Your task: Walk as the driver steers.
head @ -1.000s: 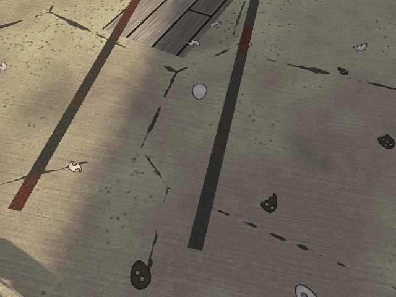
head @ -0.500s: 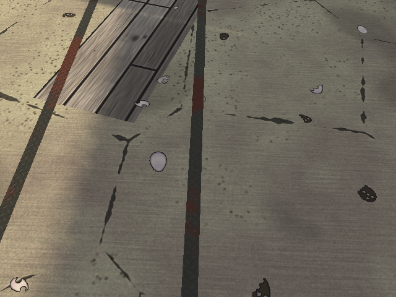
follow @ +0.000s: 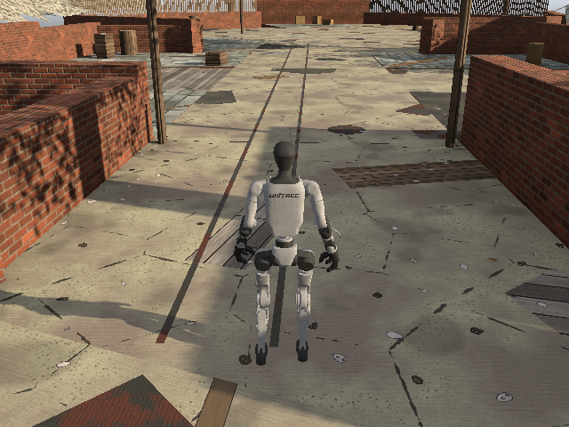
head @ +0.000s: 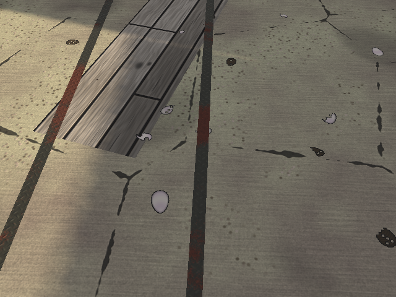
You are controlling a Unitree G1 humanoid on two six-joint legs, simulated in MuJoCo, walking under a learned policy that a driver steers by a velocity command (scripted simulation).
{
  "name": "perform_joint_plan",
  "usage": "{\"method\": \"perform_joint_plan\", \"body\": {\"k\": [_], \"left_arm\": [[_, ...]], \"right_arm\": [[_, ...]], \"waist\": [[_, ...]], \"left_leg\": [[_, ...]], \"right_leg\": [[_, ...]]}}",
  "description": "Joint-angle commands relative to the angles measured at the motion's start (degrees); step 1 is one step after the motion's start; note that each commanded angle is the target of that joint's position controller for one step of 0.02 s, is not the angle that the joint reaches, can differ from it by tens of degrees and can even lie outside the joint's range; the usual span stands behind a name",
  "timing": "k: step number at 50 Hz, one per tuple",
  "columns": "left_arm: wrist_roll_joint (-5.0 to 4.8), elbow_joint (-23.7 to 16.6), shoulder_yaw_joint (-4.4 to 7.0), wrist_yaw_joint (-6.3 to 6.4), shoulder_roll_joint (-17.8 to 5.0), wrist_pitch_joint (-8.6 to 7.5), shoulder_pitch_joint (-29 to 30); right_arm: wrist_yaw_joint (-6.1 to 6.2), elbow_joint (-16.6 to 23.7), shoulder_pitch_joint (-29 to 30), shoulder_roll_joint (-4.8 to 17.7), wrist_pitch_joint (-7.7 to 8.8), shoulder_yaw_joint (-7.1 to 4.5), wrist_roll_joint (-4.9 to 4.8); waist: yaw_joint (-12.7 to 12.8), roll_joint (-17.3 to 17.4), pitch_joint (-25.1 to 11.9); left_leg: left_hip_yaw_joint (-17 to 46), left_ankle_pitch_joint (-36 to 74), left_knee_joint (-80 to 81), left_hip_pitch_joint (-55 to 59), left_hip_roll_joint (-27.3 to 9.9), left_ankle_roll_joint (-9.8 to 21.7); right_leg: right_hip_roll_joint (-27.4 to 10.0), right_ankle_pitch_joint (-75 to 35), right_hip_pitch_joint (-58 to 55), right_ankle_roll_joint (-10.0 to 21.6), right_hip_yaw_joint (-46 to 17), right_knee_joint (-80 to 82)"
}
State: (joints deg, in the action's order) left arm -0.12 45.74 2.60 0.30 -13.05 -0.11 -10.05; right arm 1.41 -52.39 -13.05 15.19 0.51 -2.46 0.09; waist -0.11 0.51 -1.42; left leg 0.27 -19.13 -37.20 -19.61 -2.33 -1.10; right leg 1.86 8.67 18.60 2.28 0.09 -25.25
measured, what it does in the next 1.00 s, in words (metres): walks ahead: left foot, then right foot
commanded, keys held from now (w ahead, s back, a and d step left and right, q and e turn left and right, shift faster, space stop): w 0.08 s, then no key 0.38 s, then w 0.54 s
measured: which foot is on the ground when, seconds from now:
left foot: up 0.00-0.04, down 0.06-0.40, up 0.42-0.62, down 0.64-1.00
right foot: down 0.00-0.06, up 0.08-0.34, down 0.36-0.66, up 0.68-1.00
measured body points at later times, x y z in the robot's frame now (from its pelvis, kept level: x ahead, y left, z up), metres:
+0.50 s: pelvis +0.11 -0.02 +0.00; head +0.13 -0.02 +0.45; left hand +0.27 +0.23 -0.12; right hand +0.13 -0.28 -0.16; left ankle +0.04 +0.12 -0.73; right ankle +0.17 -0.12 -0.74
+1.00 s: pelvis +0.28 -0.05 -0.01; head +0.31 -0.05 +0.44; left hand +0.52 +0.18 -0.10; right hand +0.18 -0.30 -0.14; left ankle +0.12 +0.10 -0.74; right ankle +0.42 -0.17 -0.72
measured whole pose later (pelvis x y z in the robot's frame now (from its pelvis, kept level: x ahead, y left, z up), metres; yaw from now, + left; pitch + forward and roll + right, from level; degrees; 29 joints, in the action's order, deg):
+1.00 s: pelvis +0.28 -0.05 -0.01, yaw +1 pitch +1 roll +0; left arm -1.6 49.3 2.9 -2.4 -14.5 -3.4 2.9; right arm 0.5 -62.5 -26.6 13.6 3.9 -3.8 -1.1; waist -6.4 -0.2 2.5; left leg -1.9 -21.7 -13.4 7.4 -3.4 -2.5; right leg -2.0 5.7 28.7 3.1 2.8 -31.4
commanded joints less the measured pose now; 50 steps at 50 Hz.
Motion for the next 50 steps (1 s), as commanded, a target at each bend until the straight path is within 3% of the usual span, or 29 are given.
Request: {"method": "perform_joint_plan", "body": {"k": [1, 2, 3, 4, 5, 6, 8, 10, 12, 15, 18, 19, 20, 21, 22, 23, 26, 28, 31, 32, 34, 35, 36, 38, 40, 43, 46, 48, 50], "left_arm": [[-1.00, -3.14, 2.67, 0.58, -9.31, -0.88, 3.54], [-1.01, -3.15, 2.38, 0.59, -8.10, -0.95, 4.14], [-0.83, -4.05, 1.68, 0.46, -5.47, -1.17, 6.13], [-1.06, -5.71, 1.07, 0.35, -2.24, -2.06, 7.73], [-1.28, -6.30, 1.57, 0.46, -5.20, -3.04, 8.84], [-1.30, -5.45, 2.56, 0.42, -7.92, -3.55, 7.05], [-0.15, -3.03, 2.81, 0.34, -7.52, -3.47, 3.34], [0.26, -2.29, 2.13, 0.10, -4.79, -3.11, 3.97], [-0.03, -1.91, 1.23, -0.27, -2.28, -2.64, 4.97], [-0.45, -1.64, 1.43, -0.35, -4.10, -1.93, 5.66], [0.44, 0.22, 2.36, 0.30, -6.97, -1.65, 2.10], [0.82, 0.49, 3.20, 0.97, -10.47, -1.54, -0.24], [0.92, 1.11, 3.45, 1.29, -12.35, -0.98, -1.88], [0.58, 2.30, 2.43, 1.08, -8.26, -0.31, -2.79], [0.39, 2.66, 1.69, 0.75, -6.19, 0.02, -1.08], [0.72, 2.54, 1.38, 0.54, -6.12, 0.07, 1.63], [-0.59, 2.79, 3.17, 0.66, -11.91, 0.26, 2.10], [-0.58, 2.75, 3.27, 1.08, -11.50, -0.10, 3.25], [-1.45, 1.43, 2.91, 0.77, -9.16, -1.04, 9.25], [-1.59, 0.75, 2.57, 0.62, -7.73, -1.21, 10.94], [-1.94, -1.97, 1.19, 0.42, -3.20, -2.75, 14.98], [-1.81, -1.39, 1.87, 0.30, -6.04, -3.61, 14.58], [-1.94, -0.29, 2.34, -0.12, -7.16, -4.20, 12.23], [-1.68, 0.87, 2.34, -0.83, -6.77, -4.90, 11.28], [-1.43, 0.73, 2.04, -1.59, -5.41, -4.97, 13.56], [-1.36, 0.30, 0.92, -2.48, -2.88, -4.43, 17.01], [-1.55, -0.33, 0.68, -2.76, -3.97, -3.96, 19.11], [-1.64, -0.50, 1.08, -2.81, -5.87, -3.90, 18.23], [-1.41, 1.47, 2.54, -2.46, -8.60, -3.93, 10.75]], "right_arm": [[-0.20, -0.21, -6.22, 4.05, 1.36, -1.22, 0.30], [-0.26, -0.94, -7.89, 4.12, 1.69, -1.30, 0.40], [-0.05, -1.66, -10.94, 6.09, 2.04, -1.67, 0.42], [0.24, -2.80, -13.97, 11.41, 2.05, -3.10, -0.17], [0.14, -1.88, -11.72, 13.27, 2.41, -3.57, 0.72], [0.36, -0.78, -8.74, 10.12, 3.12, -2.74, 1.34], [0.24, -0.08, -5.46, 7.64, 3.68, -2.11, 0.09], [0.32, -0.69, -4.37, 6.03, 3.22, -1.54, -0.16], [0.38, -1.58, -4.29, 5.93, 2.40, -1.37, 0.19], [0.24, -3.17, -5.63, 8.63, 1.82, -2.01, -0.16], [-0.01, -4.28, -5.04, 8.08, 2.12, -1.93, -1.13], [-0.08, -4.38, -5.99, 6.65, 2.56, -1.59, 0.09], [-0.24, -5.36, -11.27, 2.97, 3.06, -0.64, 0.99], [0.10, -5.75, -11.08, 1.03, 2.57, 0.10, 0.66], [0.45, -5.05, -7.85, 2.33, 1.59, -0.19, 0.07], [1.03, -4.54, -5.79, 2.76, 0.54, -0.32, -0.16], [1.45, -4.56, -5.40, 4.34, -0.73, -0.79, 0.06], [0.80, -4.97, -5.73, 3.92, 0.04, -0.91, -0.38], [-0.15, -7.55, -9.64, 2.23, 1.77, -1.02, -0.05], [-0.16, -8.43, -11.33, 3.32, 2.13, -1.37, 0.23], [0.11, -9.32, -15.22, 11.43, 3.22, -3.50, -0.53], [0.34, -8.50, -13.35, 10.01, 3.89, -3.29, 0.15], [0.34, -8.20, -12.85, 7.17, 4.64, -2.68, 0.06], [-0.23, -7.92, -12.44, 6.04, 5.21, -2.44, -0.94], [-0.44, -7.39, -11.48, 4.75, 4.74, -1.93, -0.54], [-0.46, -6.83, -10.91, 6.40, 4.14, -2.16, -0.21], [-0.71, -7.52, -12.63, 8.30, 4.17, -2.78, -0.87], [-0.79, -7.79, -12.20, 8.89, 4.10, -3.14, -1.46], [-0.70, -7.46, -10.22, 9.32, 3.90, -3.33, -1.63]], "waist": [[-3.32, -7.66, -1.24], [-4.37, -6.24, -0.87], [-5.55, -0.71, 0.16], [-5.61, 11.24, 2.16], [-6.25, 14.95, 6.92], [-4.35, 11.39, 7.51], [-2.21, 8.59, 4.43], [-1.77, 6.83, 2.23], [-1.99, 7.49, 0.64], [-2.36, 8.44, -0.11], [0.15, 4.89, -0.49], [0.25, 0.88, -3.39], [-1.81, -6.43, -9.06], [-0.59, -9.13, -11.54], [-0.66, -8.63, -8.12], [-1.32, -8.32, -5.23], [-1.01, -10.42, -0.99], [-1.79, -11.67, 2.24], [-5.87, -7.44, 3.73], [-6.65, -3.09, 4.09], [-7.53, 14.16, 7.72], [-7.23, 12.58, 9.73], [-5.78, 9.15, 8.64], [-4.83, 6.04, 6.97], [-4.72, 5.33, 6.25], [-5.37, 6.66, 7.06], [-5.56, 7.38, 8.58], [-3.89, 7.71, 8.79], [1.22, 7.37, 4.50]], "left_leg": [[-2.53, 4.08, 6.90, 9.73, 1.45, 3.46], [-1.33, 2.28, 9.77, 12.30, 0.75, 4.90], [6.48, -4.43, 16.02, 15.25, -4.95, 7.56], [20.34, -19.25, 25.06, 17.34, -12.97, 12.12], [31.35, -18.70, 30.47, 15.35, -19.43, 15.68], [28.92, -9.59, 28.82, 15.90, -18.65, 15.39], [19.29, 12.78, 25.37, 19.81, -14.84, 12.54], [10.27, 30.55, 23.13, 18.35, -11.41, 10.32], [3.98, 36.46, 21.23, 14.22, -7.93, 8.86], [4.24, 37.86, 19.67, 11.91, -8.81, 9.46], [5.00, 30.29, 15.77, 10.22, -7.03, 6.74], [2.81, 24.19, 11.48, 7.21, -4.27, 3.99], [0.61, 9.94, 6.11, 0.30, -0.64, 0.68], [0.26, -1.67, 2.83, 0.56, -0.12, -1.29], [0.64, -6.85, 2.23, 0.38, -0.11, -1.93], [0.87, -6.86, 2.97, 0.45, -0.19, -1.98], [-2.25, -4.46, 2.74, 1.15, 1.53, 0.50], [-2.30, -4.51, -0.13, 2.79, 0.83, 3.36], [-1.71, -0.47, 8.63, 12.72, -0.01, 7.97], [1.59, -2.69, 14.25, 15.63, -1.83, 9.33], [26.03, -18.65, 29.71, 20.60, -16.57, 15.27], [29.51, -12.75, 30.10, 22.44, -19.50, 16.59], [26.56, -6.75, 28.56, 26.63, -18.30, 15.63], [20.48, 4.63, 27.54, 31.84, -16.69, 13.30], [13.86, 11.33, 28.67, 28.82, -13.96, 11.73], [6.40, 13.84, 29.95, 20.11, -10.25, 10.63], [4.82, 14.27, 30.50, 16.11, -11.19, 10.56], [4.47, 17.90, 29.08, 17.32, -12.98, 9.85], [1.42, 34.67, 20.40, 17.42, -12.17, 7.81]], "right_leg": [[-12.15, 23.03, 4.86, 7.03, -14.14, 13.53], [-10.62, 24.02, 6.71, 5.58, -12.78, 11.00], [-7.24, 22.49, 11.57, 3.08, -8.98, 2.40], [0.89, 17.85, 19.95, -0.77, 1.67, -11.79], [0.32, 18.27, 25.17, -0.58, 0.40, -20.00], [-1.95, 16.99, 26.65, -0.54, -2.51, -25.29], [-3.29, 13.22, 26.13, -1.49, -2.45, -27.06], [-3.71, 8.08, 19.48, -2.92, -0.56, -21.89], [-2.52, 3.07, 10.03, -3.48, 1.62, -14.43], [-1.13, -1.84, 2.04, -2.69, 2.49, -8.10], [-1.68, -12.86, -8.62, 0.30, 0.98, 3.01], [-7.10, -29.94, -16.45, 1.98, -4.26, 1.11], [-13.28, -40.09, -27.78, 7.38, -9.52, -3.28], [-17.08, -33.40, -25.92, 11.27, -14.34, -1.08], [-16.73, -23.46, -20.81, 11.40, -16.21, 1.92], [-15.67, -16.03, -16.55, 10.23, -16.15, 3.70], [-14.50, 22.17, -8.71, 8.50, -18.27, 11.78], [-16.21, 31.28, -2.55, 8.68, -20.80, 16.38], [-12.75, 26.46, 5.55, 5.99, -14.07, 14.61], [-9.30, 23.59, 8.40, 4.19, -9.38, 8.91], [0.99, 14.87, 20.60, -0.59, 3.92, -14.24], [-1.60, 18.21, 26.08, -0.30, 0.09, -22.20], [-3.17, 17.09, 29.86, 0.07, -1.85, -26.64], [-5.71, 12.24, 33.52, 0.27, -1.97, -27.96], [-6.54, 6.96, 28.87, -0.67, -0.22, -23.18], [-4.66, -0.99, 18.12, -1.70, 2.96, -14.09], [-3.46, -4.33, 11.00, -1.00, 4.01, -8.79], [-3.45, -4.18, 8.24, 0.61, 3.48, -6.63], [-1.48, -3.51, -2.36, 2.75, 4.66, -5.61]]}}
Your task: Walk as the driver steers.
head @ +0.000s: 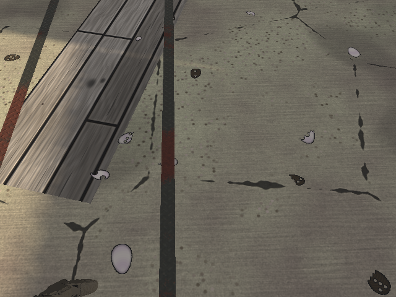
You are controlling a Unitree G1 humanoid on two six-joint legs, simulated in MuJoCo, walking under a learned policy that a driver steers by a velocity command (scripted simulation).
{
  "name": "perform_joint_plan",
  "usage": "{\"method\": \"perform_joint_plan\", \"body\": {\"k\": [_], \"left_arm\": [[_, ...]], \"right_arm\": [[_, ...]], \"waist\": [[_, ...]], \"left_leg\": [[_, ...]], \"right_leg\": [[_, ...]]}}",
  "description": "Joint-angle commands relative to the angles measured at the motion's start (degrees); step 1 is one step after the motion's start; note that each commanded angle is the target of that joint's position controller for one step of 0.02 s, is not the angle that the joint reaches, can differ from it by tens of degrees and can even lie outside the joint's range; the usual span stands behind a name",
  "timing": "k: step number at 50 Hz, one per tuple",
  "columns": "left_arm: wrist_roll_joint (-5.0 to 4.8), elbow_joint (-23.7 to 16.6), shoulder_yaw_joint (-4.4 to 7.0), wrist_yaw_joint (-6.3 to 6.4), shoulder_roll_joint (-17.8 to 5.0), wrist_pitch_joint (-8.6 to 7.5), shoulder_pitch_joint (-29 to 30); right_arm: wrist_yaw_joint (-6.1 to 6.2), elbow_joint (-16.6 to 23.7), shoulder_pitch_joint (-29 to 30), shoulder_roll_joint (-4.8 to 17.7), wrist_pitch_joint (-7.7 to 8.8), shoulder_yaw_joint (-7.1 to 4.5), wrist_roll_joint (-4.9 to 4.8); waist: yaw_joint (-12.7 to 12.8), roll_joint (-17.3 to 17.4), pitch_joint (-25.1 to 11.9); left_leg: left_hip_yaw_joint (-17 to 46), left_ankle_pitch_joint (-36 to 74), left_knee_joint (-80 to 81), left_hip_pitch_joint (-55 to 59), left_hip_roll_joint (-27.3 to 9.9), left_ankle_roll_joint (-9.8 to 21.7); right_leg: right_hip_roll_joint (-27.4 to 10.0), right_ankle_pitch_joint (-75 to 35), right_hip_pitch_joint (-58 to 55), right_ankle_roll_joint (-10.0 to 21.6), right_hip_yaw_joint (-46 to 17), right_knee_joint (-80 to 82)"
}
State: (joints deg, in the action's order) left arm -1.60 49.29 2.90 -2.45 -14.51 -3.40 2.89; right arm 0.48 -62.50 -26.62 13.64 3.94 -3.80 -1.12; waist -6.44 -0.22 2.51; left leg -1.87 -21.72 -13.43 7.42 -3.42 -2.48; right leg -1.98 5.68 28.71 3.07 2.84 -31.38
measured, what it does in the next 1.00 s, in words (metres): walks ahead: right foot, then left foot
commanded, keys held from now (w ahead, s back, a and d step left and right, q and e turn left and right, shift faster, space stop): w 1.00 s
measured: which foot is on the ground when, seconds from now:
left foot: down 0.00-0.04, up 0.06-0.56, down 0.58-1.00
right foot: up 0.00-0.02, down 0.04-0.60, up 0.62-1.00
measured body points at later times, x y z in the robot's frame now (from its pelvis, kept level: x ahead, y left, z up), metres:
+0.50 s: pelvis +0.27 -0.03 +0.01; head +0.29 -0.02 +0.45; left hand +0.22 +0.24 -0.14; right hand +0.49 -0.26 -0.09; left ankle +0.47 +0.11 -0.70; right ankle +0.14 -0.12 -0.73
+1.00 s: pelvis +0.56 +0.00 +0.01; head +0.58 -0.01 +0.46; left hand +0.75 +0.24 -0.09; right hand +0.54 -0.27 -0.13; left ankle +0.47 +0.10 -0.73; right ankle +0.76 -0.16 -0.68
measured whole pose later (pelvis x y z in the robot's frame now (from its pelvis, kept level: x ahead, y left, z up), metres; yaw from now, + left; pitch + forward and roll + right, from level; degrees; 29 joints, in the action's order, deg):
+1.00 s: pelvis +0.56 +0.00 +0.01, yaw -1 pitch +1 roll +2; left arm -0.7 52.5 2.9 -0.9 -14.9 -4.1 -1.4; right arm 0.1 -57.2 -20.1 14.3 5.0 -3.3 -0.6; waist -4.1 -2.1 0.8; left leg -3.5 -13.6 -11.0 1.3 3.2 2.2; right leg -6.2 -4.5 36.6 0.6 -1.3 -33.5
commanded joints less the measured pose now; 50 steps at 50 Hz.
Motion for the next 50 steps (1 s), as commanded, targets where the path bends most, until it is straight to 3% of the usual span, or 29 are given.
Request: {"method": "perform_joint_plan", "body": {"k": [1, 2, 3, 4, 5, 6, 7, 9, 11, 15, 19, 24, 26, 27, 28, 29, 30, 31, 32, 33, 34, 35, 36, 38, 40, 43, 46, 50], "left_arm": [[-0.04, 1.05, 3.65, 0.67, -9.26, -0.50, -11.64], [0.18, 3.53, 4.93, 1.33, -12.59, -0.29, -22.25], [0.91, 5.09, 5.35, 1.27, -17.36, 0.00, -27.10], [0.57, 5.00, 3.89, 0.81, -13.04, -0.51, -24.86], [0.54, 3.91, 2.91, 0.77, -10.28, -1.16, -19.08], [0.81, 2.98, 2.30, 0.64, -8.21, -1.75, -14.84], [1.47, 2.68, 1.87, 0.38, -6.66, -2.21, -11.95], [2.10, 3.22, 1.17, 0.28, -4.43, -2.66, -10.87], [1.66, 4.60, 1.12, 0.82, -5.05, -2.90, -13.06], [1.67, 6.07, 1.41, 2.42, -7.43, -2.63, -17.20], [1.19, 7.32, 1.38, 2.92, -8.12, -2.34, -21.41], [0.65, 9.77, 1.70, 3.12, -8.82, -0.92, -26.92], [0.63, 9.81, 2.12, 3.22, -9.80, -0.31, -26.53], [0.69, 9.51, 2.32, 3.24, -10.47, -0.05, -25.65], [0.79, 9.22, 2.24, 3.23, -10.36, 0.34, -24.51], [1.22, 8.43, 1.54, 3.25, -8.85, 0.52, -24.11], [1.68, 7.18, -0.12, 2.76, -3.45, -0.17, -29.26], [1.15, 7.98, -1.00, 2.37, -1.47, -1.66, -29.87], [-0.40, 6.63, 0.54, 2.06, -7.25, -2.93, -24.70], [-1.36, 5.28, 0.80, 2.09, -8.50, -3.61, -19.98], [-0.95, 5.00, 0.94, 2.47, -7.82, -3.70, -17.83], [-0.12, 5.35, 1.44, 2.83, -7.52, -3.08, -17.92], [0.19, 5.81, 1.37, 2.86, -6.04, -2.21, -19.46], [0.51, 5.91, 1.10, 2.94, -3.75, -0.95, -19.94], [0.91, 4.37, 1.27, 3.10, -4.29, -0.53, -15.90], [1.42, 2.48, 1.27, 2.69, -4.15, -0.86, -9.80], [1.09, 0.91, 0.65, 2.06, -3.18, -1.31, -3.37], [0.60, -1.28, 0.29, 0.97, -3.90, -1.59, 2.00]], "right_arm": [[0.32, 2.86, 3.68, 9.90, 0.30, -1.64, -0.22], [0.42, 3.99, 3.90, 8.30, 0.13, -0.93, 0.76], [0.30, 5.51, -1.72, -0.26, 1.02, 1.34, 0.72], [-0.02, 5.51, 1.43, 3.92, 2.36, 0.35, -0.82], [-0.19, 7.37, 6.27, 7.24, 3.23, -0.64, -2.11], [0.17, 7.87, 8.81, 7.84, 3.61, -0.83, -1.86], [0.65, 7.80, 9.58, 7.46, 3.52, -1.25, -0.92], [0.76, 7.43, 7.83, 5.24, 2.22, -1.45, -0.36], [0.83, 8.26, 9.24, 4.04, 1.16, -1.50, -0.31], [0.40, 11.95, 18.72, 4.33, 0.84, -1.50, 0.71], [-0.87, 14.43, 27.47, 3.06, 1.23, -0.40, 0.35], [-2.64, 17.76, 34.48, 3.83, 1.73, 0.32, -0.16], [-3.11, 18.18, 33.23, 5.43, 1.91, -0.05, -0.29], [-3.09, 17.65, 30.15, 6.92, 1.96, -0.67, -0.25], [-2.91, 15.68, 22.93, 8.90, 1.98, -1.80, -0.16], [-2.42, 12.55, 12.02, 11.85, 1.89, -3.18, 0.13], [-1.98, 10.77, 3.15, 17.12, 1.65, -4.47, 1.50], [-2.03, 10.12, 1.73, 14.77, 1.31, -3.59, 0.74], [-2.03, 10.63, 6.01, 11.13, 1.43, -2.24, 0.21], [-1.82, 11.95, 10.97, 9.12, 1.57, -1.62, 0.47], [-1.98, 12.36, 14.86, 7.77, 1.87, -1.16, 1.07], [-2.13, 12.63, 17.03, 5.94, 2.29, -0.61, 1.59], [-2.34, 12.48, 17.80, 5.33, 2.39, -0.39, 1.85], [-2.33, 11.68, 16.63, 6.25, 2.63, -0.54, 1.46], [-1.61, 10.89, 14.77, 8.19, 2.68, -0.96, 1.51], [-0.62, 9.95, 12.09, 8.87, 2.28, -1.05, 1.23], [-0.16, 8.74, 8.86, 9.56, 2.08, -1.14, 0.69], [0.03, 6.57, 5.00, 10.09, 1.16, -1.48, 0.14]], "waist": [[11.84, 6.98, -4.71], [16.14, 1.38, -11.74], [12.88, -16.62, -20.64], [13.57, -13.19, -18.74], [12.28, -10.79, -10.17], [10.54, -6.23, -6.38], [8.71, -3.99, -4.07], [5.96, -4.90, -3.63], [5.27, -3.89, -1.73], [6.83, -2.04, 1.57], [9.47, -1.90, 2.97], [11.04, -1.64, 4.14], [9.33, -2.87, 2.51], [7.31, -4.21, 0.06], [3.26, -4.70, -4.47], [-1.19, -4.05, -11.51], [-0.38, 6.23, -21.35], [-0.15, 14.15, -26.72], [-0.24, 10.79, -19.24], [1.00, 7.79, -12.18], [2.99, 3.60, -7.28], [5.07, 3.54, -5.15], [6.64, 4.27, -4.45], [7.71, 3.99, -3.18], [7.39, 3.31, -1.17], [5.99, 3.30, 0.22], [3.93, 3.24, 1.21], [2.76, 3.32, 2.66]], "left_leg": [[1.17, 43.53, -13.61, -12.56, -8.71, 7.67], [-0.68, 32.84, -30.43, -23.65, -5.87, 5.39], [0.00, -4.74, -52.17, -40.94, 4.82, 1.98], [8.17, -10.48, -61.64, -46.76, 3.80, 2.80], [7.45, -6.50, -64.12, -51.33, 0.65, 4.34], [6.48, -1.01, -62.12, -49.53, -2.27, 5.30], [6.10, 3.17, -58.72, -46.60, -4.15, 5.45], [6.55, 6.58, -54.49, -40.74, -5.89, 5.71], [5.89, 7.59, -49.93, -41.26, -6.45, 5.06], [4.99, 19.09, -35.98, -47.58, -5.99, 2.88], [1.94, 28.55, -23.18, -43.83, -3.08, 2.76], [2.03, 24.97, -16.44, -46.03, -1.56, 4.36], [1.23, 20.36, -15.10, -42.70, -0.21, 5.81], [-0.13, 18.17, -14.99, -37.33, 1.55, 6.78], [-1.80, 18.24, -14.13, -27.41, 3.52, 8.31], [0.44, 19.59, -15.88, -10.92, 1.49, 10.68], [23.55, 12.64, -15.61, 13.14, -13.51, 18.58], [44.21, 5.92, -5.54, 19.02, -20.18, 22.94], [38.74, 2.59, -3.86, 13.50, -17.85, 19.86], [29.89, 5.67, -2.64, 4.73, -15.72, 17.78], [23.75, 10.28, -0.36, -4.37, -13.52, 16.66], [19.48, 14.13, 1.40, -10.39, -11.36, 15.46], [17.23, 15.29, 3.11, -14.20, -10.38, 15.29], [14.21, 17.41, 5.67, -17.95, -9.83, 16.20], [12.04, 18.58, 7.52, -18.28, -9.67, 16.66], [8.05, 20.35, 8.27, -17.21, -7.96, 15.18], [4.79, 19.81, 8.47, -16.92, -6.66, 13.80], [5.02, 20.33, 5.59, -9.03, -9.87, 13.29]], "right_leg": [[3.59, 0.09, -24.02, 3.44, 2.59, 0.37], [-4.53, 4.15, -39.70, 6.27, -7.19, 0.14], [-19.04, 20.61, -52.90, 15.12, -36.91, 11.11], [-19.83, 28.64, -48.82, 15.07, -45.90, 18.37], [-18.41, 25.55, -41.93, 12.71, -38.13, 18.66], [-16.08, 17.98, -34.56, 11.08, -30.75, 19.01], [-13.85, 10.85, -27.94, 10.00, -24.85, 19.69], [-11.23, 4.83, -21.85, 9.40, -18.59, 22.06], [-10.99, 2.30, -19.51, 10.13, -15.77, 24.36], [-10.31, -2.05, -20.81, 9.87, -11.87, 26.38], [-8.37, -4.61, -21.01, 8.24, -7.00, 26.89], [-12.04, -9.33, -31.79, 7.89, -6.66, 22.47], [-13.23, -17.79, -35.11, 6.93, -6.58, 18.67], [-12.98, -27.88, -35.78, 6.27, -6.05, 14.73], [-11.20, -37.15, -34.78, 5.15, -4.32, 6.27], [-8.30, -34.55, -27.09, 3.38, -2.42, -6.68], [-0.81, -12.69, -4.55, -0.56, 0.37, -29.02], [5.84, 25.59, 6.47, -1.65, -5.75, -41.91], [2.01, 25.16, 12.44, -0.32, -9.79, -46.66], [-1.08, 20.55, 13.51, 0.49, -8.06, -45.67], [-3.64, 15.83, 11.65, 0.47, -6.78, -41.42], [-5.60, 12.95, 8.05, 0.44, -7.09, -37.48], [-6.32, 11.45, 4.91, 0.23, -7.23, -35.72], [-6.97, 10.13, 3.75, -0.66, -6.55, -31.93], [-7.39, 5.04, 7.52, -1.84, -6.27, -25.98], [-6.60, -5.58, 9.25, -2.89, -5.44, -14.70], [-4.24, -12.47, 5.82, -3.05, -3.06, -5.13], [-3.45, -10.17, 7.53, -1.87, -3.77, 0.26]]}}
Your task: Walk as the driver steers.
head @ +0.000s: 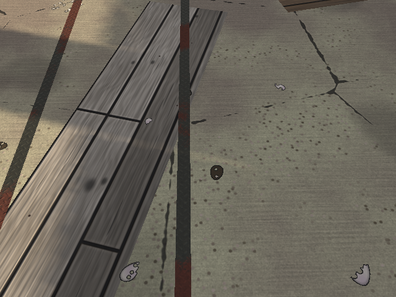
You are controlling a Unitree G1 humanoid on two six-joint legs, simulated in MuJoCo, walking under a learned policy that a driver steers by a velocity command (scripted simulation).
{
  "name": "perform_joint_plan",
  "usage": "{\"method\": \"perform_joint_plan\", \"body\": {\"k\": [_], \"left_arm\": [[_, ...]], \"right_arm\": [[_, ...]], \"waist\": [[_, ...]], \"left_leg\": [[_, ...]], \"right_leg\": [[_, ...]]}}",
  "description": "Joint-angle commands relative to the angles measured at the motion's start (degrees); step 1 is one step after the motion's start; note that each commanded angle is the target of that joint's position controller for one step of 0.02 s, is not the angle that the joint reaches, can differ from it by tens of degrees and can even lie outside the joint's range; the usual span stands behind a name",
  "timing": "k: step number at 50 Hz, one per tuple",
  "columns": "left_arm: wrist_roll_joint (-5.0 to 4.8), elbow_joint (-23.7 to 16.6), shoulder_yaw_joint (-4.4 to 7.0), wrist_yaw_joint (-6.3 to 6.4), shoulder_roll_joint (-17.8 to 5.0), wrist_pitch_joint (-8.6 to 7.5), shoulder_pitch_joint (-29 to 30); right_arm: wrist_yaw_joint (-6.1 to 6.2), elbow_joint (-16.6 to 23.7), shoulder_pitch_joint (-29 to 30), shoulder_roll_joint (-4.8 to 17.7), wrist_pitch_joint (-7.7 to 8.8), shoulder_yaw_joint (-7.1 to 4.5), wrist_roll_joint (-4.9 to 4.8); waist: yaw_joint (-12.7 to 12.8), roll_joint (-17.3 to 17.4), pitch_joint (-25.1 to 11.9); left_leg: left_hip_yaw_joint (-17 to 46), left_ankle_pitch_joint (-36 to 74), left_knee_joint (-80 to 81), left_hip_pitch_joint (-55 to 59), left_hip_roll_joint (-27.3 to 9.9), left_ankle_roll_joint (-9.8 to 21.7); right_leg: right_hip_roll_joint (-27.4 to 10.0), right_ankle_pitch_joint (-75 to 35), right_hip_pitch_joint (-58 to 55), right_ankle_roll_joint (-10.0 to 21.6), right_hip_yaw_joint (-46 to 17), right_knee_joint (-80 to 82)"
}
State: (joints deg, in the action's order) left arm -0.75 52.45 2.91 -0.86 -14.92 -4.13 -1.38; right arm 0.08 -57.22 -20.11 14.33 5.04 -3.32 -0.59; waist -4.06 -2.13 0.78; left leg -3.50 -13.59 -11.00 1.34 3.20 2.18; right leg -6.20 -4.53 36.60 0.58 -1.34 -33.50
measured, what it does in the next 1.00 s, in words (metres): walks ahead: right foot, then left foot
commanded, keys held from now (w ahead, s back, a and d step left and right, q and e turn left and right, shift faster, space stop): w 0.34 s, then no key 0.56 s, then w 0.10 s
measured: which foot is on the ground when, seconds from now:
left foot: down 0.00-0.14, up 0.16-0.58, down 0.60-1.00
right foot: up 0.00-0.10, down 0.12-0.62, up 0.64-0.88, down 0.90-1.00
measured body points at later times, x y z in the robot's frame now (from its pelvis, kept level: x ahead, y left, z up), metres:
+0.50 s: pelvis +0.28 -0.05 +0.00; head +0.31 -0.06 +0.45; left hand +0.27 +0.21 -0.14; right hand +0.46 -0.30 -0.11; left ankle +0.47 +0.11 -0.70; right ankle +0.22 -0.14 -0.74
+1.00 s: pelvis +0.42 -0.03 -0.01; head +0.42 -0.05 +0.44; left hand +0.46 +0.24 -0.15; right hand +0.53 -0.28 -0.15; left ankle +0.47 +0.07 -0.74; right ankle +0.41 -0.17 -0.74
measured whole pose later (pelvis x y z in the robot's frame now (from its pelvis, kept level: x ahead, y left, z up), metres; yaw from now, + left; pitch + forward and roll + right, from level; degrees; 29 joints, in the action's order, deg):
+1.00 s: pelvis +0.42 -0.03 -0.01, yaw +0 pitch +0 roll +1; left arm 0.4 60.7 2.6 2.1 -13.6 0.6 -13.2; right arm 1.2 -55.9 -7.9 12.7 0.7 -1.8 0.1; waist 0.7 0.4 -0.7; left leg -3.0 -16.4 -29.4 -19.2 1.6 1.7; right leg -3.1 17.7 14.6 -0.8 -1.1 -31.0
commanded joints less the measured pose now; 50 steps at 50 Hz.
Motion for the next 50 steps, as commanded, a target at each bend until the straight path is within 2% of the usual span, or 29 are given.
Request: {"method": "perform_joint_plan", "body": {"k": [1, 3, 5, 6, 7, 8, 9, 10, 11, 12, 14, 17, 20, 22, 26, 29, 30, 31, 32, 33, 34, 36, 39, 42, 44, 45, 46, 47, 50], "left_arm": [[-0.28, -4.92, 0.35, -0.94, -4.02, -1.04, 6.75], [-0.40, -4.93, 0.81, -1.38, -5.56, -1.38, 4.83], [-0.22, -1.37, 2.82, -1.17, -8.96, -1.54, -7.28], [0.36, 1.44, 4.22, -0.70, -12.96, -1.50, -18.18], [0.43, 3.02, 5.46, -0.61, -17.95, -0.94, -24.04], [-0.03, 2.86, 3.79, -0.81, -13.03, -1.04, -23.79], [-0.12, 2.08, 2.90, -0.72, -10.41, -1.35, -18.86], [0.21, 0.69, 2.33, -0.69, -8.73, -1.55, -13.79], [0.80, 0.18, 1.80, -0.83, -6.88, -1.70, -10.35], [1.41, 0.14, 1.34, -0.91, -5.44, -1.99, -8.78], [1.26, 0.84, 1.18, -0.94, -4.99, -2.16, -9.04], [0.96, 2.14, 1.75, 0.13, -7.60, -2.31, -12.06], [1.20, 2.62, 1.37, 1.00, -7.44, -1.61, -12.63], [1.08, 3.46, 1.25, 1.30, -7.73, -1.20, -14.72], [0.64, 5.33, 1.06, 1.70, -7.81, 0.25, -16.66], [0.18, 5.24, 1.38, 2.08, -8.55, 1.25, -13.84], [0.85, 5.22, 1.15, 2.03, -7.77, 1.23, -16.04], [2.13, 5.36, 0.00, 1.73, -4.13, 0.74, -21.54], [1.40, 7.37, -1.44, 1.37, 0.03, 0.71, -26.73], [0.26, 7.45, -0.22, 1.16, -4.92, 1.25, -24.02], [-0.64, 6.17, 0.36, 1.46, -6.49, 1.99, -19.46], [-0.04, 5.51, 0.82, 2.82, -5.99, 4.02, -14.97], [0.61, 6.31, 0.37, 3.78, -3.16, 5.43, -16.39], [1.13, 7.49, 0.27, 3.50, -2.61, 5.56, -16.82], [2.30, 7.52, 0.31, 3.01, -3.20, 5.67, -15.77], [2.68, 6.65, 0.32, 3.04, -4.47, 5.63, -14.44], [1.89, 6.55, 0.85, 3.29, -7.54, 5.53, -13.96], [1.06, 7.34, 1.27, 3.23, -8.28, 5.18, -13.94], [0.70, 6.93, 1.90, 3.18, -8.80, 3.24, -13.55]], "right_arm": [[0.53, 1.03, -1.70, 9.67, -0.27, -2.15, -0.48], [0.72, 0.97, -1.13, 10.43, -0.97, -2.53, -0.54], [0.81, 1.55, 0.64, 9.74, -1.69, -2.22, -0.44], [0.90, 2.72, -0.19, 7.68, -1.84, -1.21, 0.34], [0.18, 3.16, -7.15, 0.75, -0.67, 0.82, 0.71], [0.02, 2.75, -4.50, 3.93, 0.79, 0.27, -0.06], [-0.22, 4.47, 0.86, 8.10, 1.74, -0.93, -1.85], [0.11, 5.37, 4.20, 8.46, 2.05, -0.96, -2.04], [0.55, 5.46, 5.89, 8.26, 1.89, -1.33, -1.22], [0.79, 5.36, 5.07, 7.49, 1.23, -1.60, -0.80], [0.78, 4.99, 3.49, 5.05, -0.08, -1.41, -0.56], [0.95, 6.88, 8.22, 4.83, -0.77, -1.49, 0.06], [0.61, 8.15, 12.26, 3.43, -0.48, -1.03, 0.56], [0.12, 8.91, 16.14, 2.34, -0.27, -0.42, 0.49], [-0.94, 9.92, 19.29, 3.74, -0.20, -0.31, 0.38], [-1.22, 7.73, 12.10, 7.14, 0.39, -1.52, 1.24], [-0.83, 6.35, 8.03, 10.37, 0.59, -2.44, 1.90], [-0.53, 6.07, 4.76, 12.96, 0.35, -2.51, 3.01], [-0.56, 5.26, 3.30, 9.03, -0.48, -1.26, 2.51], [-0.96, 5.40, 4.12, 6.22, -1.03, -0.34, 1.15], [-0.93, 5.94, 8.39, 6.49, -1.32, -0.20, 0.70], [-0.42, 7.19, 15.43, 5.60, -1.68, 0.35, 1.36], [0.10, 7.29, 18.82, 5.84, -2.52, 0.23, 2.50], [0.66, 6.46, 18.76, 6.02, -3.05, 0.29, 1.43], [0.78, 5.24, 17.14, 5.05, -3.41, 0.68, 0.75], [0.73, 4.50, 15.73, 4.59, -3.52, 0.87, 0.97], [0.84, 4.45, 14.49, 5.37, -3.77, 0.46, 1.22], [1.32, 4.81, 15.26, 5.28, -4.06, 0.35, 1.17], [1.63, 4.36, 14.57, 4.45, -3.27, -0.10, 0.09]], "waist": [[0.70, 5.29, 4.37], [2.50, 6.29, 3.01], [8.89, 6.51, -4.18], [12.34, 2.24, -12.51], [9.64, -12.41, -19.89], [11.09, -10.70, -21.13], [10.35, -8.01, -13.22], [8.72, -4.08, -8.34], [7.16, -1.64, -4.64], [5.14, -2.89, -3.44], [3.61, -3.35, -2.62], [4.06, -1.13, -0.07], [4.28, -1.02, 0.89], [5.92, -1.47, 0.28], [6.61, -2.27, -0.31], [1.77, -1.85, -3.70], [1.12, 1.87, -7.48], [3.35, 9.49, -15.17], [3.56, 17.75, -22.41], [2.62, 12.18, -21.44], [3.21, 9.66, -14.86], [5.04, 6.25, -7.24], [7.03, 10.22, -6.00], [7.70, 9.27, -7.28], [7.73, 7.83, -5.02], [6.86, 6.11, -2.34], [4.85, 2.64, -0.48], [4.98, -1.51, 1.20], [5.22, -9.55, 2.65]], "left_leg": [[7.00, 13.26, 1.90, -0.78, -17.55, 8.29], [7.41, 19.47, -1.57, 2.14, -18.83, 7.27], [4.25, 36.05, -15.87, 0.52, -15.32, 5.07], [1.60, 27.59, -32.07, -9.13, -11.94, 3.08], [0.36, -1.32, -54.39, -33.61, -1.22, -1.63], [9.43, -19.77, -62.34, -40.68, -0.68, -0.74], [9.88, -16.35, -65.08, -45.67, -3.97, 0.54], [8.00, -10.73, -63.00, -44.89, -7.33, 1.06], [7.27, -6.43, -59.47, -42.58, -9.47, 0.97], [7.69, -3.63, -56.61, -38.56, -11.21, 0.93], [7.28, -1.76, -53.13, -35.16, -12.05, 0.34], [6.69, 4.52, -45.07, -39.58, -12.57, -1.54], [4.48, 13.02, -32.67, -36.59, -10.42, -2.55], [2.16, 19.06, -25.72, -31.62, -7.87, -2.43], [3.28, 19.35, -19.47, -29.66, -6.09, -0.94], [3.05, 19.24, -13.73, -20.82, -4.33, 1.79], [4.92, 38.01, -13.38, -11.71, -6.97, 3.20], [15.27, 59.95, -19.10, 6.05, -17.31, 9.07], [25.93, 63.93, -18.15, 13.47, -26.34, 17.63], [26.16, 50.14, -15.59, 8.89, -24.08, 16.79], [23.35, 37.78, -12.79, 2.32, -22.21, 14.64], [19.77, 19.75, -7.05, -11.48, -19.12, 11.50], [14.36, 9.00, -3.23, -21.34, -15.00, 9.48], [12.15, -2.12, -2.63, -23.49, -13.61, 8.25], [11.01, -14.60, -2.20, -26.36, -11.49, 4.50], [10.29, -17.95, -3.03, -26.98, -10.08, 2.02], [7.63, -18.47, -4.37, -25.30, -7.00, 0.19], [4.19, -16.80, -8.08, -20.79, -4.18, -0.88], [-1.19, -11.62, -21.81, -21.08, -0.32, -0.75]], "right_leg": [[0.89, 2.15, -0.15, 1.31, 0.22, 3.28], [1.95, 6.93, -3.63, 2.72, 1.00, 4.42], [5.54, 8.70, -20.47, 5.12, 4.30, 5.77], [-1.13, 8.40, -37.70, 8.26, -3.24, 3.76], [-14.49, 20.14, -58.77, 17.77, -30.09, 8.80], [-15.37, 26.53, -59.48, 17.43, -40.29, 16.22], [-13.70, 26.62, -53.06, 14.53, -32.24, 16.89], [-11.76, 21.82, -44.83, 12.90, -25.01, 17.92], [-9.85, 16.81, -37.04, 12.21, -19.73, 19.69], [-8.12, 13.33, -31.86, 11.42, -16.05, 21.26], [-6.63, 10.33, -27.60, 11.84, -12.07, 24.10], [-6.82, 5.18, -27.54, 12.88, -8.83, 26.63], [-3.63, -13.44, -26.60, 10.64, -1.22, 24.39], [-1.87, -16.61, -26.08, 9.27, 1.96, 23.25], [-4.35, -17.13, -32.79, 8.79, 0.55, 18.70], [-4.01, -20.07, -35.98, 6.30, -0.52, 8.77], [-0.20, -15.74, -33.55, 3.95, 1.16, 0.90], [4.58, 6.12, -21.12, 0.88, 2.70, -12.48], [8.64, 41.72, -13.52, -1.89, 0.31, -25.95], [6.94, 46.46, -12.08, -2.32, -4.11, -30.15], [5.33, 44.31, -8.63, -2.55, -3.37, -31.07], [2.45, 38.11, -10.26, -3.20, -2.47, -26.19], [2.81, 32.10, -19.98, -3.42, -0.18, -13.80], [3.75, 19.17, -27.52, -2.26, 1.67, -2.22], [3.81, 14.01, -31.01, -0.56, 1.88, 4.36], [1.32, 15.14, -29.68, 0.77, -0.80, 8.16], [0.54, 26.60, -24.38, 2.27, -1.37, 9.35], [1.44, 38.82, -16.95, 3.25, -2.01, 11.91], [-3.62, 46.36, -16.36, 5.67, -10.79, 21.07]]}}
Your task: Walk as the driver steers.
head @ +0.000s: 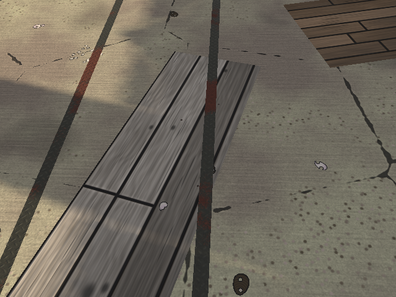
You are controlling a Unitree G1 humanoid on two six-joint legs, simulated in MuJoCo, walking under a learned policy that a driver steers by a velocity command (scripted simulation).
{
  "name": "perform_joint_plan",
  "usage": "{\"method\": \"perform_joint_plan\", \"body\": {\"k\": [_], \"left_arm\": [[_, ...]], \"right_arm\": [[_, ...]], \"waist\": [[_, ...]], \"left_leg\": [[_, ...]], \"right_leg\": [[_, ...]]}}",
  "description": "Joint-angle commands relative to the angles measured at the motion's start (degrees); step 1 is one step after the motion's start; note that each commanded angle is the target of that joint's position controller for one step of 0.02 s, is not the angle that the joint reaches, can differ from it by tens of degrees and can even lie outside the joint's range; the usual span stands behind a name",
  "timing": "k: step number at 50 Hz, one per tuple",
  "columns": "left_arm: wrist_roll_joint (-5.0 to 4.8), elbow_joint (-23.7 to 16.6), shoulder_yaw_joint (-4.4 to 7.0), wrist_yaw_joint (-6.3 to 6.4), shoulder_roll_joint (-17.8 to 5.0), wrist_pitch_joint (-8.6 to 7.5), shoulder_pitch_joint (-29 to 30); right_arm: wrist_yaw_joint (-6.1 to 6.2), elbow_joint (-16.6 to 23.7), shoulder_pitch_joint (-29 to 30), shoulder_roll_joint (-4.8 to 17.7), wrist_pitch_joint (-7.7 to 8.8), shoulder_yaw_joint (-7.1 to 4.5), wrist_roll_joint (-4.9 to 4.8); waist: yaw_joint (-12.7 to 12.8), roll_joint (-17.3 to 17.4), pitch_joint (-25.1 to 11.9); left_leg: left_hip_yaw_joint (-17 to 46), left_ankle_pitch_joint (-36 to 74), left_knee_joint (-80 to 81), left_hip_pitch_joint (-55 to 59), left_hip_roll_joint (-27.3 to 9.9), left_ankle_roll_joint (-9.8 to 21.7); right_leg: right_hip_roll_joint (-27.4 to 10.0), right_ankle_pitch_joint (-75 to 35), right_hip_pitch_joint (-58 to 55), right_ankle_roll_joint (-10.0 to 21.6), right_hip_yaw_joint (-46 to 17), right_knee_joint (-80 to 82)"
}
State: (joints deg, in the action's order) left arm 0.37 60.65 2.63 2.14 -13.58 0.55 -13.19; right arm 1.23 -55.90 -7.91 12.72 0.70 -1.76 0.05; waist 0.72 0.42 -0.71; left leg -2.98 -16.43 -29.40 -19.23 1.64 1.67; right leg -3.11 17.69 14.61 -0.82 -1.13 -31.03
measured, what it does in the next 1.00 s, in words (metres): walks ahead: right foot, then left foot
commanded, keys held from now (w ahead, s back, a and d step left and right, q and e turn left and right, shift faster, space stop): w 0.30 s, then no key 0.70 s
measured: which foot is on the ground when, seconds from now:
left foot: down 0.00-0.56, up 0.58-0.84, down 0.86-1.00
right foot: down 0.00-0.18, up 0.20-0.52, down 0.54-1.00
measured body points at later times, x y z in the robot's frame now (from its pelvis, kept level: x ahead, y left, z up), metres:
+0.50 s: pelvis +0.17 +0.00 +0.00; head +0.20 +0.00 +0.45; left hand +0.36 +0.24 -0.11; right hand +0.12 -0.26 -0.14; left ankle +0.05 +0.11 -0.74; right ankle +0.33 -0.13 -0.71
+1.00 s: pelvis +0.27 -0.03 +0.00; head +0.27 -0.01 +0.45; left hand +0.36 +0.22 -0.15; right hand +0.30 -0.29 -0.14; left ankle +0.26 +0.11 -0.74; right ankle +0.33 -0.12 -0.74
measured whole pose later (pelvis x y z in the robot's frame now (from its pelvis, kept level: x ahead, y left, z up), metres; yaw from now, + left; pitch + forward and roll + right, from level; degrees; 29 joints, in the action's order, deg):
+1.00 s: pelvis +0.27 -0.03 +0.00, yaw +1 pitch -1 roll +0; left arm 0.6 58.1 2.0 1.6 -12.3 -0.5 -7.2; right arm 2.3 -61.8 -13.8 12.1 0.4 -2.5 0.8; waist 0.1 -1.4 0.7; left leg -0.2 -16.5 -29.7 -12.8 -2.2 -1.4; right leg 1.5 8.1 17.3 2.6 3.6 -25.9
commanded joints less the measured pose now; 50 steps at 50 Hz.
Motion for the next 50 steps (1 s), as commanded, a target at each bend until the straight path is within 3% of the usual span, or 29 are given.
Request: {"method": "perform_joint_plan", "body": {"k": [1, 3, 4, 6, 8, 9, 10, 11, 12, 14, 16, 20, 23, 25, 27, 28, 29, 30, 31, 32, 34, 37, 40, 42, 43, 45, 46, 48, 50], "left_arm": [[-0.83, -1.18, 2.65, 0.21, -10.77, -2.17, -2.52], [-1.55, -0.65, 2.82, 0.33, -10.25, -3.36, -4.18], [-1.82, -0.77, 2.74, 0.22, -9.53, -3.79, -3.92], [-2.29, -1.52, 2.80, -0.17, -9.49, -3.91, -1.33], [-2.08, -2.63, 2.74, -0.49, -9.06, -4.05, 0.67], [-1.72, -3.97, 1.94, -0.77, -5.78, -4.62, 2.26], [-1.31, -6.21, 1.33, -0.67, -3.68, -5.78, 3.07], [-1.83, -6.74, 2.13, -0.85, -6.61, -6.46, 5.03], [-2.71, -6.58, 2.30, -1.53, -7.09, -6.97, 4.92], [-2.47, -6.16, 2.36, -2.07, -6.33, -7.33, 5.45], [-1.87, -6.32, 2.47, -2.35, -5.29, -6.89, 5.97], [-0.94, -8.68, 0.73, -2.67, -0.82, -5.96, 11.89], [-1.28, -9.44, 0.89, -2.96, -2.97, -5.18, 13.04], [-0.85, -8.72, 1.65, -2.99, -5.42, -4.96, 9.97], [0.09, -6.01, 3.10, -2.56, -8.58, -4.87, 2.45], [0.89, -5.44, 3.78, -2.20, -12.08, -4.81, -1.51], [1.44, -5.20, 3.15, -2.08, -12.46, -4.29, -2.71], [0.12, -5.03, 2.02, -2.74, -8.68, -4.01, -2.72], [-0.71, -5.88, 1.74, -2.98, -8.23, -4.03, 2.14], [-0.46, -6.96, 1.24, -2.83, -7.02, -3.97, 6.74], [0.75, -7.73, 0.47, -2.50, -5.31, -3.85, 11.93], [1.59, -7.41, 0.50, -1.78, -5.52, -3.33, 12.76], [0.40, -7.25, 0.70, -1.01, -6.60, -2.63, 12.73], [-0.53, -6.64, 0.49, -0.74, -5.73, -2.04, 12.16], [-0.46, -5.89, 0.23, -0.80, -4.89, -1.90, 10.66], [-0.25, -6.04, 0.61, -0.49, -5.19, -1.51, 8.77], [0.09, -5.86, 0.52, -0.30, -5.03, -1.55, 8.67], [0.36, -5.06, 0.42, -0.15, -4.29, -1.56, 6.81], [0.33, -4.18, 0.46, -0.30, -4.52, -1.56, 5.85]], "right_arm": [[0.11, 2.86, 2.55, 5.73, 1.61, -1.84, -0.37], [-0.77, 2.97, 2.43, 4.91, 2.88, -2.05, -0.80], [-1.07, 3.18, 2.78, 4.53, 3.48, -2.04, -1.19], [-1.34, 2.29, 0.67, 4.16, 4.28, -2.22, -1.63], [-1.13, -0.84, -7.23, 6.71, 4.00, -3.52, -1.51], [-0.70, -2.15, -13.34, 10.48, 3.92, -4.64, -1.39], [-1.17, -3.54, -19.81, 15.35, 3.74, -5.76, -1.46], [-1.37, -3.69, -19.46, 11.55, 4.43, -4.31, -0.83], [-1.42, -2.70, -16.37, 8.57, 5.02, -3.27, -0.45], [-1.82, -1.08, -12.31, 7.97, 5.38, -2.65, -0.36], [-1.55, -0.98, -11.90, 6.53, 4.73, -1.85, 0.05], [-0.07, -0.99, -11.07, 9.86, 3.38, -2.18, 0.36], [0.11, -2.54, -12.96, 10.67, 3.08, -2.44, -0.31], [0.26, -2.62, -10.60, 10.09, 3.08, -2.44, -0.94], [0.25, -2.64, -10.03, 9.32, 2.93, -2.32, -0.82], [0.26, -2.25, -12.73, 7.89, 2.82, -1.86, 0.50], [0.08, -4.06, -22.59, 0.62, 2.64, 0.13, 0.92], [-0.02, -4.91, -22.16, 2.65, 2.18, -0.38, -0.20], [0.10, -3.62, -17.52, 5.79, 1.64, -1.26, -1.38], [0.71, -2.89, -13.71, 6.37, 0.92, -1.53, -1.47], [1.80, -2.68, -11.76, 6.22, -0.78, -2.09, -0.49], [2.47, -3.13, -11.89, 4.28, -1.46, -1.89, -0.06], [2.02, -3.91, -11.54, 4.11, -1.91, -1.81, 0.36], [1.32, -4.59, -11.52, 3.96, -2.11, -1.75, 1.39], [1.20, -4.07, -10.59, 4.41, -2.14, -1.58, 1.95], [1.36, -4.14, -8.31, 8.47, -1.56, -2.30, 0.87], [1.30, -4.00, -6.76, 6.70, -0.77, -1.91, 0.73], [1.18, -3.94, -4.51, 5.80, 0.48, -1.74, 0.84], [1.13, -4.19, -5.28, 4.92, 1.19, -1.52, 0.55]], "waist": [[1.03, -13.32, 4.80], [1.11, -12.55, 5.43], [0.81, -11.48, 5.82], [-1.52, -9.71, 5.33], [-4.59, -6.46, 1.66], [-6.37, 3.89, -0.59], [-8.20, 17.52, -2.77], [-7.29, 12.37, -0.23], [-5.35, 8.27, 2.03], [-3.45, 4.08, 4.11], [-2.22, 4.34, 4.37], [-2.30, 4.88, 4.10], [-2.17, 6.78, 2.00], [0.58, 6.47, 0.52], [4.31, 3.95, -3.11], [4.21, -2.71, -8.42], [0.15, -15.49, -17.42], [1.15, -12.61, -20.46], [0.60, -9.43, -13.12], [-0.21, -6.12, -8.31], [-2.39, -6.25, -3.77], [-3.43, -7.91, -3.40], [-4.08, -7.04, -4.15], [-4.75, -5.82, -1.85], [-4.31, -4.11, 0.56], [-1.02, 4.39, 4.94], [-0.68, 5.88, 4.89], [0.61, 6.98, 3.48], [0.21, 3.90, 2.33]], "left_leg": [[-1.87, -5.16, -8.02, -4.14, 1.50, 0.14], [0.78, -5.28, -11.71, -9.05, -1.48, 2.07], [1.10, -6.55, -9.78, -9.49, -2.22, 2.80], [-0.89, -3.43, 1.25, -0.20, -1.21, 3.69], [1.50, 2.40, 4.52, 14.90, -1.98, 3.79], [13.94, 0.08, 9.48, 24.36, -10.02, 6.90], [33.81, -3.89, 16.78, 32.25, -20.97, 14.38], [38.77, -4.94, 17.24, 31.88, -24.24, 16.79], [33.76, -3.62, 16.78, 30.59, -22.48, 15.03], [24.72, 3.61, 18.23, 26.95, -19.19, 11.84], [16.86, 18.26, 19.02, 22.20, -16.32, 9.95], [4.91, 36.45, 17.24, 11.42, -11.00, 8.01], [4.74, 38.11, 15.34, 11.39, -12.21, 7.13], [5.17, 38.80, 11.52, 13.36, -12.98, 5.45], [3.80, 38.36, 1.42, 12.85, -9.63, 2.70], [1.40, 22.76, -9.53, 7.21, -5.79, 0.09], [1.58, -15.74, -28.33, -3.62, 0.14, -3.37], [7.95, -24.38, -35.55, -3.99, 0.27, -4.33], [7.67, -22.98, -38.52, -7.60, -1.56, -4.34], [6.62, -19.40, -37.63, -8.73, -3.45, -4.26], [6.68, -14.25, -31.08, -3.73, -6.17, -4.28], [4.68, -12.00, -18.96, 3.21, -5.48, -3.80], [2.97, -1.52, -7.98, 9.74, -4.50, -2.81], [1.79, 4.15, -1.81, 14.34, -3.82, -1.24], [3.56, 3.99, 2.20, 13.48, -5.40, -0.04], [6.06, -10.92, 7.23, 0.88, -6.81, 1.98], [6.42, -12.77, 9.79, -2.91, -6.77, 1.36], [6.45, -9.14, 11.06, -3.72, -6.77, -0.49], [5.80, -4.39, 9.76, -0.73, -6.30, -1.09]], "right_leg": [[-10.00, 23.46, 2.22, 8.86, -15.66, 19.93], [-14.30, 19.22, -2.13, 11.77, -19.97, 19.82], [-14.10, 16.05, -3.52, 11.61, -19.18, 18.90], [-10.81, 10.38, -0.90, 9.57, -13.79, 16.23], [-6.93, 0.70, 5.83, 7.28, -8.31, 8.69], [-1.28, -4.24, 14.82, 4.04, -0.65, -6.44], [4.18, 7.35, 27.20, 1.57, 3.78, -21.48], [1.56, 14.04, 34.19, 2.03, -1.00, -33.25], [-1.24, 9.67, 37.33, 3.59, -2.89, -37.54], [-4.13, 1.04, 37.77, 4.74, -2.10, -34.92], [-4.56, -2.77, 32.32, 3.70, -0.52, -28.80], [0.49, -11.92, 17.54, 0.72, 4.71, -8.85], [2.44, -19.15, 9.92, 1.50, 3.95, -2.90], [2.61, -20.91, 5.45, 3.39, 2.27, 0.47], [3.09, -27.63, -5.66, 5.65, 2.37, 4.33], [-4.65, -49.06, -16.40, 7.68, -4.86, 1.74], [-18.70, -59.53, -29.64, 18.48, -20.41, 1.62], [-18.85, -46.69, -25.71, 20.39, -26.20, 6.57], [-16.54, -33.12, -18.28, 18.22, -22.30, 9.57], [-14.18, -23.44, -11.76, 15.66, -19.01, 11.78], [-10.82, -13.13, 0.40, 12.75, -13.70, 15.61], [-8.02, -7.27, 6.15, 12.30, -9.81, 17.85], [-7.54, 5.04, 8.36, 11.53, -9.29, 19.31], [-5.81, 14.89, 12.38, 8.33, -7.89, 19.94], [-4.52, 17.46, 13.05, 5.90, -7.09, 19.39], [0.58, 10.35, 5.92, 2.91, -1.28, 14.99], [0.89, 4.86, 0.53, 2.79, -0.74, 11.79], [1.18, -1.91, -4.04, 3.73, 0.13, 8.88], [0.91, -4.48, -3.62, 4.70, 0.12, 8.36]]}}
